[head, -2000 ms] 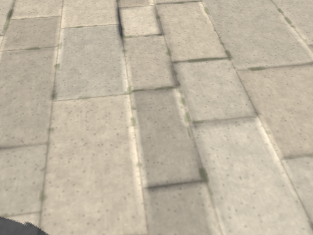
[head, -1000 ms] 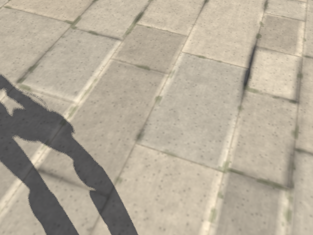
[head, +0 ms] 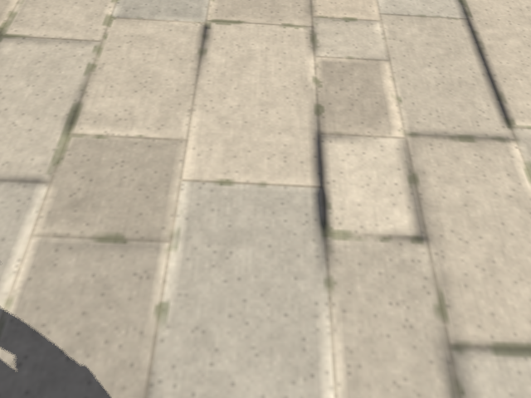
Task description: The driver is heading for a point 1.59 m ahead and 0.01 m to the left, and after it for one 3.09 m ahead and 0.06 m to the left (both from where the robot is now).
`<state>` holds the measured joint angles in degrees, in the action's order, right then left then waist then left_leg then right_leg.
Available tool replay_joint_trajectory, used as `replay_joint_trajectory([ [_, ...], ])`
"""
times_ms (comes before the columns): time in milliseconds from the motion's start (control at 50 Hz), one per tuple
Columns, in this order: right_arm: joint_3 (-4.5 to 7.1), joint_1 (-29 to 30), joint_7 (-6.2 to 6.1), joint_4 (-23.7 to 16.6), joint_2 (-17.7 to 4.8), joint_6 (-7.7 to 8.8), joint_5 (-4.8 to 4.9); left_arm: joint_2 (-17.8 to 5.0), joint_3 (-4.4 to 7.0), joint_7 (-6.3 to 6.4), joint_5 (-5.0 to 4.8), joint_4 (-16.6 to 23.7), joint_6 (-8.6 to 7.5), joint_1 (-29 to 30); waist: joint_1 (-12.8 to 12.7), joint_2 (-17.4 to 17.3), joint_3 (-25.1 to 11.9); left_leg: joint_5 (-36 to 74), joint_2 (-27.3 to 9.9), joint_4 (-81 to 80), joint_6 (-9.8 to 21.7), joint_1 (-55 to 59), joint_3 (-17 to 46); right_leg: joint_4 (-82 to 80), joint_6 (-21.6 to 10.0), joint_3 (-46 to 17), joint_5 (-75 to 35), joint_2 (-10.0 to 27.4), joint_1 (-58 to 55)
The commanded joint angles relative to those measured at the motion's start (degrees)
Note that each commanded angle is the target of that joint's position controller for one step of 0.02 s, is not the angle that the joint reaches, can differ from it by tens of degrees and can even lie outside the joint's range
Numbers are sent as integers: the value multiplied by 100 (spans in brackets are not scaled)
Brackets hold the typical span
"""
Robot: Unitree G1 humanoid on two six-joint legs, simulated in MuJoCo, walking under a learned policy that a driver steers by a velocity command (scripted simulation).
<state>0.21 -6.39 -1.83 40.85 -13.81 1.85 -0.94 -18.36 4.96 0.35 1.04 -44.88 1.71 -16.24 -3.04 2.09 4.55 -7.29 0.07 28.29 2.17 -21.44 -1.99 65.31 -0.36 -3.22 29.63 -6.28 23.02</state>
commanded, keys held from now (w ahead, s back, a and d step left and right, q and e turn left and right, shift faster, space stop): e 0.12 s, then no key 0.88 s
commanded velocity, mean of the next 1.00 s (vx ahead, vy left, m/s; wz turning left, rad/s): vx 0.02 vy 0.00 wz -0.21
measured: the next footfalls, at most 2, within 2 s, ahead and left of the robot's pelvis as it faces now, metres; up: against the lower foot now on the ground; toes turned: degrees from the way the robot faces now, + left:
right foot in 0.32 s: +0.02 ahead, -0.12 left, +0.00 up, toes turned -8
left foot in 0.64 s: +0.04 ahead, +0.10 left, +0.00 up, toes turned -10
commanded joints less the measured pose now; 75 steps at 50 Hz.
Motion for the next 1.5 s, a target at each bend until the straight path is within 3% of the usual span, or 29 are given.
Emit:
replay_joint_trajectory([
  [20,199,-261,-50,-289,-704,-19,-49,-369,89,-130,16,248,185,-576,58,-1072,-842,2369,-1418,-1067,928,873,981,532,226,57,-433,342,317],
  [60,234,-349,-36,-284,-746,-7,-66,-353,79,-152,-20,336,225,-452,67,-978,-947,2198,-1488,-1117,1029,897,790,418,255,94,-538,345,342],
  [120,280,-431,-34,-268,-796,-54,-68,-311,35,-196,23,505,299,-96,152,-1013,-865,990,-1592,-1317,1069,915,651,-135,249,182,-714,520,470],
  [180,327,-494,14,-218,-886,-102,-82,-150,-74,-252,19,650,319,200,251,-1094,-804,106,-1543,-1381,1017,690,513,-1172,165,285,-639,585,-1],
  [260,400,-654,121,-112,-1071,-201,-92,-144,-151,-217,-17,704,247,256,347,-1194,-836,-2,-1604,-1117,965,670,527,-2429,-61,579,-457,438,-693],
  [300,415,-685,148,-38,-1111,-277,-10,-96,-191,-189,1,582,143,-89,131,-990,-784,314,-1486,-686,652,345,337,-3888,-245,655,-1255,373,-1514],
  [320,403,-928,176,42,-979,-294,-23,-236,-191,-163,46,574,77,-88,169,-529,-686,-49,-1276,-302,262,31,124,-4699,-330,67,-1530,674,-1828],
  [340,265,-1199,248,-105,-382,-298,-86,-602,-175,-114,116,719,18,-21,375,990,-893,-1826,-707,1032,-222,-682,-437,-5327,-564,-1914,-1641,2339,-2278],
  [360,269,-844,141,-180,-474,-412,-31,-989,-69,-67,95,801,-4,252,190,1219,-292,-2559,-151,1400,-326,-659,-132,-5388,-1235,-2305,-2311,2904,-769],
  [380,312,-654,145,-157,-656,-488,24,-625,-149,-39,116,717,-43,380,266,768,-93,-2161,-297,1804,-313,-274,237,-5327,-1266,-1767,-2507,2493,-524],
  [400,326,-758,183,-62,-622,-500,61,-360,-251,-25,86,704,-75,706,477,735,-55,-1803,-228,1877,-280,-217,253,-5305,-1107,-1286,-2599,2111,-510],
  [420,342,-956,193,100,-650,-478,50,-285,-275,-6,88,717,-93,884,575,715,-132,-1541,-185,1897,-273,-158,200,-5238,-948,-937,-2892,1806,-709],
  [460,370,-1216,199,311,-681,-443,-38,-162,-319,54,13,672,-161,788,537,646,-488,-1450,-128,1983,-304,-48,133,-4894,-949,-587,-4215,1633,-1282],
  [480,345,-1190,198,325,-591,-436,-22,-113,-341,57,-14,614,-184,674,496,508,-610,-1504,-128,1842,-327,47,149,-4770,-968,-530,-4548,1658,-1468],
  [520,269,-1009,174,312,-402,-440,25,-115,-342,66,-19,495,-201,537,370,509,-629,-1575,-123,1252,-342,217,148,-4625,-988,-539,-4483,1676,-1658],
  [560,243,-930,119,333,-391,-451,51,-151,-326,87,6,389,-183,459,265,616,-601,-1622,-50,654,-332,411,110,-4506,-1032,-698,-4284,1710,-1713],
  [600,215,-1126,58,455,-359,-410,68,-183,-311,115,-29,304,-162,550,399,499,-632,-815,-17,-407,-279,967,67,-4333,-900,-754,-4022,1636,-1573],
  [620,204,-1224,29,522,-398,-352,29,-152,-318,127,-61,277,-174,569,460,335,-683,16,-183,-925,-242,1487,256,-4307,-701,-792,-3648,1581,-1300],
  [640,219,-1276,1,557,-591,-274,-38,-21,-359,116,-59,271,-209,489,385,58,-780,616,-602,-981,-186,1922,700,-4243,-486,-761,-3149,1420,-1008],
  [660,280,-1069,12,572,-925,-229,-8,32,-342,75,-60,222,-224,182,23,-443,-606,1207,-845,-675,-44,1729,914,-4411,-376,-476,-2552,1003,-936],
  [680,257,-905,75,631,-722,-212,75,52,-356,73,-39,52,-193,264,165,-649,-462,719,-781,-719,30,1155,870,-4579,-305,-328,-2191,864,-1312],
  [700,200,-898,111,665,-520,-189,60,-49,-328,83,-29,-27,-170,385,274,-644,-306,296,-678,-868,-17,934,822,-4517,-288,-341,-2201,896,-1467],
  [740,187,-938,85,788,-503,-173,31,-132,-284,68,-38,-139,-160,444,317,-678,-279,78,-560,-996,-59,950,752,-4426,-323,-365,-2434,966,-1507],
  [840,183,-946,43,1067,-474,-158,43,-2,-310,92,-45,-564,-196,318,337,-356,-238,-169,-570,-1062,0,1151,772,-4634,-242,-376,-2267,975,-1327],
  [1100,114,-973,16,1756,-333,-154,43,96,-380,143,-47,-1457,-190,-35,309,-231,-107,-536,-530,-1214,73,1064,813,-4777,-169,-349,-2073,1006,-1276],
  [1500,1,-1361,-30,2313,-7,-133,42,437,-479,195,-55,-2039,-205,-324,300,-224,-37,-368,-461,-1111,68,961,771,-4694,-169,-289,-2150,1038,-1235],
])
Keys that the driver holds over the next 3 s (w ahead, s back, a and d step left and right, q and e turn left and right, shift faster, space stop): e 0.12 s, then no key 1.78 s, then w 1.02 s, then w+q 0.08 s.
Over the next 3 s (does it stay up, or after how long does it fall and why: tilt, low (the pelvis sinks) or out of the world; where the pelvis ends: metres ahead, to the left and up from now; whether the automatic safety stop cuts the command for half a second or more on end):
stays up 0.46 -0.08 0.01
